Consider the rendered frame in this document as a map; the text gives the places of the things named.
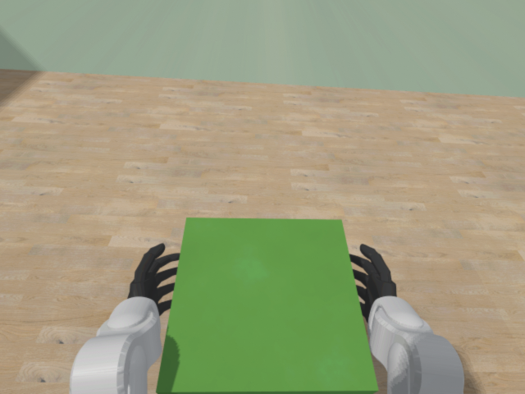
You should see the right robot forearm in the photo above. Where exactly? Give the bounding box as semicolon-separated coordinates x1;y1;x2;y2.
367;296;464;394

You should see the right robot hand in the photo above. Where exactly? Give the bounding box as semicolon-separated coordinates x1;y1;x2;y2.
349;244;397;323

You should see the left robot hand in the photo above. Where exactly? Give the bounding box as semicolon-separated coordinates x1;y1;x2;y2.
127;243;180;317

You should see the left robot forearm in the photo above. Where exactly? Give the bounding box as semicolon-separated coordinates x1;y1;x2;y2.
69;296;162;394

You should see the carton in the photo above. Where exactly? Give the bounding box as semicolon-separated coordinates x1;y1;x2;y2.
156;218;379;394

